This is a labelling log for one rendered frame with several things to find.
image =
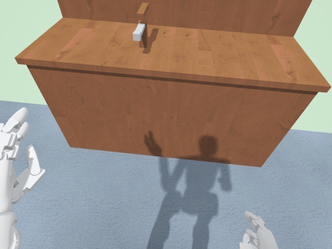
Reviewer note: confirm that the left robot forearm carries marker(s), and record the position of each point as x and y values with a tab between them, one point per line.
10	237

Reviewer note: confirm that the tap lever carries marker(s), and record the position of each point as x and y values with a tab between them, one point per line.
138	32

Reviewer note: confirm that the robot left hand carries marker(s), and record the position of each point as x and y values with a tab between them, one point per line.
11	135

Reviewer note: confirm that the robot right hand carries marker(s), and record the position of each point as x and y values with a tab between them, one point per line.
264	238

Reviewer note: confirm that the counter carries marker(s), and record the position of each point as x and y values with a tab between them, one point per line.
210	80

